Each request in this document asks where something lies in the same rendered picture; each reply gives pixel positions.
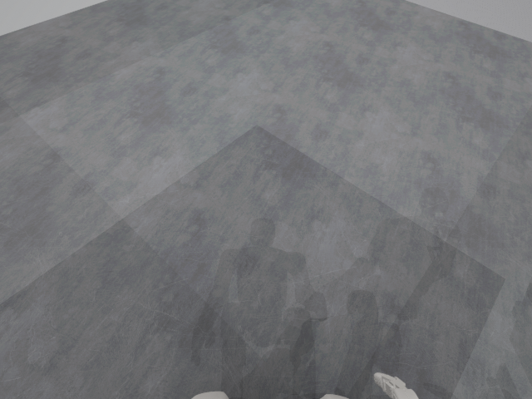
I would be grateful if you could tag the robot right hand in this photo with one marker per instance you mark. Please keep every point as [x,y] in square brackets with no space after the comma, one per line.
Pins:
[394,387]

